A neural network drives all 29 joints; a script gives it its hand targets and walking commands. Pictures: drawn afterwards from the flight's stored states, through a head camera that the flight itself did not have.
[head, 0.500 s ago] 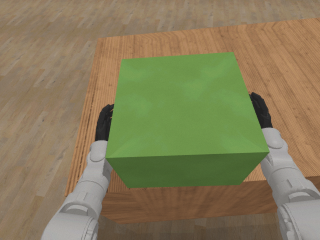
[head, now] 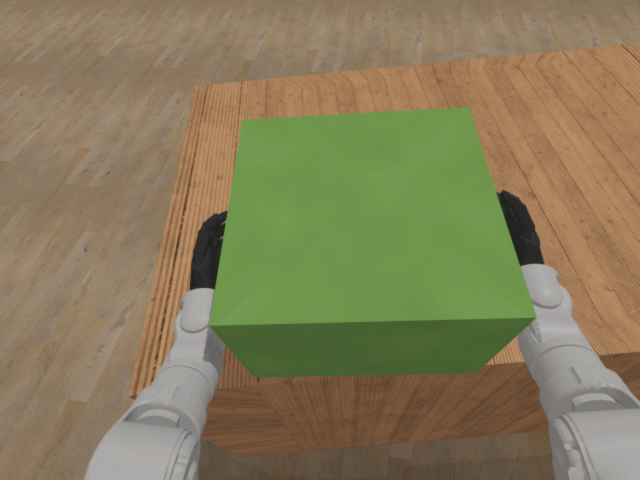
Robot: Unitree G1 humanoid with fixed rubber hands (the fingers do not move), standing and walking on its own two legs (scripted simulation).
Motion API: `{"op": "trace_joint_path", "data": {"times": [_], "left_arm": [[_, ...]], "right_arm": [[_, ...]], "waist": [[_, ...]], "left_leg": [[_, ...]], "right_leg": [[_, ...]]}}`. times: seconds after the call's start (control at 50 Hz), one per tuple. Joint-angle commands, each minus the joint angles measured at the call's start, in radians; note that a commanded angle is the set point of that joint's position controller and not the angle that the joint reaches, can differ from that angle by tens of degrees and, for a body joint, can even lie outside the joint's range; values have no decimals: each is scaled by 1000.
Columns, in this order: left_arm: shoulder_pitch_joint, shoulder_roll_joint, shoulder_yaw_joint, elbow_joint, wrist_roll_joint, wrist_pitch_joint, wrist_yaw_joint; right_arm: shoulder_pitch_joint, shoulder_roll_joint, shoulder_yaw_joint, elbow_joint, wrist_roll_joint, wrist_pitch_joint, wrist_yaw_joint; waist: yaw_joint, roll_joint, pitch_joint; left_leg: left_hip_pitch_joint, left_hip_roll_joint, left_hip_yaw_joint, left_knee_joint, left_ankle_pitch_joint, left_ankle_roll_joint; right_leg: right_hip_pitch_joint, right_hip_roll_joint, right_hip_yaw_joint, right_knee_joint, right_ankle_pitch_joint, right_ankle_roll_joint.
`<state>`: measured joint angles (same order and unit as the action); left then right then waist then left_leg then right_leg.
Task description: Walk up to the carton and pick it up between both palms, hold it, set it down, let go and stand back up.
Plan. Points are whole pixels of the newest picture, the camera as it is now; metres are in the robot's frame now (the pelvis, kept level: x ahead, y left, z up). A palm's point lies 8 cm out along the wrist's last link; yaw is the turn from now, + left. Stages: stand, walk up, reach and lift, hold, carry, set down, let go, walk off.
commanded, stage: reach and lift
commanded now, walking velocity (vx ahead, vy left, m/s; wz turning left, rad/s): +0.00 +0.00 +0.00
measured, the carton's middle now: (358, 246) +0.43 -0.02 +0.02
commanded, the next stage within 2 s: none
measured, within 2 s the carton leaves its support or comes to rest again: neither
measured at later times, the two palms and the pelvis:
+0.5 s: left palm (209, 281) +0.37 +0.17 +0.04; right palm (534, 266) +0.38 -0.23 +0.05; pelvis -0.01 +0.00 +0.00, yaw +0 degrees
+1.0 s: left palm (183, 264) +0.35 +0.17 +0.12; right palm (561, 250) +0.36 -0.23 +0.11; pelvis -0.02 +0.00 +0.01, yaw +0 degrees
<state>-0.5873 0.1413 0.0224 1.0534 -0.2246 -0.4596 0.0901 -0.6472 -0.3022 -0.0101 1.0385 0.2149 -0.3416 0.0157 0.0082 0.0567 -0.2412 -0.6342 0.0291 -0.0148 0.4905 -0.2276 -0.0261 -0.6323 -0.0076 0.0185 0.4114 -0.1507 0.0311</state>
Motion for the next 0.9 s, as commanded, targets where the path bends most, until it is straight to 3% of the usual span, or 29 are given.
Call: {"op": "trace_joint_path", "data": {"times": [0.0, 0.02, 0.04, 0.06, 0.08, 0.12, 0.16, 0.2, 0.24, 0.28, 0.3, 0.34, 0.36, 0.38, 0.4, 0.42, 0.44, 0.48, 0.5, 0.52, 0.6, 0.62, 0.68, 0.72, 0.76, 0.78, 0.8, 0.82, 0.88], "left_arm": [[-740, -640, -304, -227, 116, -131, -149], [-775, -676, -354, -301, 125, -141, -139], [-766, -670, -326, -272, 147, -145, -136], [-773, -660, -335, -288, 151, -140, -134], [-764, -642, -309, -256, 163, -142, -128], [-747, -625, -308, -232, 156, -136, -136], [-702, -621, -327, -253, 158, -133, -131], [-751, -607, -313, -196, 152, -119, -133], [-779, -633, -334, -244, 152, -85, -131], [-739, -607, -297, -256, 156, -69, -134], [-775, -598, -308, -245, 140, -78, -131], [-728, -634, -384, -325, 74, -62, -133], [-740, -618, -381, -303, 98, -31, -132], [-793, -629, -407, -365, 72, -39, -126], [-782, -660, -428, -416, 59, -26, -117], [-762, -656, -445, -451, 39, -7, -120], [-783, -627, -424, -403, 36, -2, -121], [-816, -688, -472, -506, 16, 7, -115], [-806, -671, -469, -496, 13, 12, -114], [-721, -701, -518, -532, -10, 26, -109], [-832, -752, -579, -734, -28, 73, -89], [-734, -757, -614, -792, -55, 102, -87], [-746, -731, -583, -847, -12, 182, -81], [-695, -695, -532, -831, 16, 250, -81], [-604, -682, -521, -877, 20, 333, -85], [-706, -655, -473, -875, 38, 336, -80], [-677, -667, -455, -810, 36, 365, -81], [-676, -636, -416, -781, 34, 403, -88], [-630, -563, -307, -745, 43, 473, -117]], "right_arm": [[-576, 621, 233, -337, -184, -147, 152], [-522, 603, 212, -305, -206, -160, 150], [-532, 606, 215, -267, -191, -160, 161], [-541, 592, 212, -282, -180, -160, 167], [-565, 571, 216, -252, -183, -171, 168], [-537, 558, 212, -275, -206, -172, 155], [-517, 579, 246, -303, -178, -168, 156], [-568, 551, 203, -287, -198, -146, 163], [-554, 569, 219, -255, -179, -106, 160], [-559, 573, 248, -299, -156, -95, 157], [-585, 554, 233, -283, -166, -100, 159], [-566, 599, 318, -395, -120, -69, 160], [-566, 604, 298, -419, -136, -45, 153], [-581, 608, 301, -436, -128, -47, 156], [-601, 658, 338, -488, -98, -31, 160], [-573, 628, 344, -490, -83, -11, 153], [-597, 638, 368, -491, -79, -2, 152], [-628, 698, 410, -581, -48, 20, 149], [-602, 720, 433, -594, -44, 29, 146], [-566, 736, 483, -660, -31, 38, 149], [-557, 729, 480, -642, 14, 90, 143], [-534, 719, 512, -731, 52, 104, 139], [-534, 682, 474, -803, 68, 165, 134], [-566, 638, 438, -781, 70, 199, 135], [-526, 625, 462, -886, 115, 255, 122], [-650, 644, 492, -911, 116, 250, 124], [-621, 632, 451, -851, 123, 289, 122], [-619, 609, 438, -834, 104, 306, 118], [-664, 640, 423, -925, 112, 381, 98]], "waist": [[-66, -99, -708], [-93, -61, -758], [-55, -56, -752], [-58, -42, -747], [-13, -63, -717], [-49, -70, -721], [-3, -52, -717], [-32, -71, -644], [-40, -48, -618], [-6, -89, -617], [-20, -99, -615], [-4, -105, -705], [-20, -123, -689], [-24, -75, -745], [1, -103, -773], [-42, -90, -705], [-3, -112, -704], [-22, -135, -750], [0, -154, -739], [-9, -151, -807], [-51, -38, -755], [-30, -67, -769], [-23, -24, -746], [1, -58, -683], [5, -58, -690], [52, -84, -678], [30, -119, -599], [48, -158, -534], [52, -248, -427]], "left_leg": [[351, -50, 0, 33, 516, -68], [432, -36, -21, 38, 575, -88], [467, -32, -14, 54, 590, -88], [483, -33, -12, 53, 611, -98], [458, -26, -13, 44, 563, -77], [433, -36, -12, 27, 478, -75], [446, -38, -7, 14, 508, -70], [430, -37, -15, 7, 407, -71], [474, -30, -21, -8, 389, -71], [447, -39, -14, -5, 386, -66], [435, -36, -18, -5, 389, -54], [435, -47, -13, 0, 382, -50], [410, -42, -19, 0, 340, -46], [402, -52, -18, 1, 358, -53], [380, -54, -20, 1, 361, -38], [441, -47, -30, -1, 398, -54], [389, -58, -27, 5, 376, -39], [391, -52, -46, 6, 404, -30], [332, -64, -35, 14, 387, -23], [332, -72, -30, 16, 421, -27], [468, -58, -61, 31, 520, -66], [507, -55, -74, 51, 618, -60], [557, -54, -74, 33, 581, -74], [585, -55, -67, 15, 581, -74], [581, -70, -56, 0, 605, -62], [516, -75, -52, -13, 522, -40], [506, -71, -56, -38, 452, -38], [479, -74, -43, -57, 434, -24], [373, -99, -17, -107, 353, 18]], "right_leg": [[486, 59, -63, 26, 591, -3], [414, 76, -81, 12, 561, -18], [350, 83, -84, 4, 508, -25], [327, 83, -83, 1, 499, -29], [324, 79, -81, -3, 456, -30], [355, 79, -76, -6, 442, -36], [345, 75, -77, -4, 462, -37], [339, 74, -78, -25, 334, -41], [301, 80, -74, -45, 283, -46], [352, 85, -68, -27, 308, -38], [331, 79, -71, -28, 294, -40], [366, 85, -68, -15, 318, -31], [378, 84, -60, -12, 307, -32], [383, 81, -62, -5, 313, -29], [427, 77, -47, 6, 342, -23], [410, 96, -64, -1, 361, -26], [417, 81, -51, 8, 355, -18], [464, 89, -35, 26, 435, -9], [492, 82, -24, 32, 434, -5], [526, 86, -26, 41, 495, -2], [400, 113, -36, 30, 445, -21], [388, 123, -37, 25, 477, -22], [385, 126, -31, -14, 411, -29], [385, 126, -36, -26, 377, -26], [466, 114, -24, -34, 443, -26], [481, 111, -15, -40, 391, -17], [491, 107, -25, -46, 360, -20], [497, 105, -26, -51, 329, -11], [673, 67, 22, -57, 390, 12]]}}
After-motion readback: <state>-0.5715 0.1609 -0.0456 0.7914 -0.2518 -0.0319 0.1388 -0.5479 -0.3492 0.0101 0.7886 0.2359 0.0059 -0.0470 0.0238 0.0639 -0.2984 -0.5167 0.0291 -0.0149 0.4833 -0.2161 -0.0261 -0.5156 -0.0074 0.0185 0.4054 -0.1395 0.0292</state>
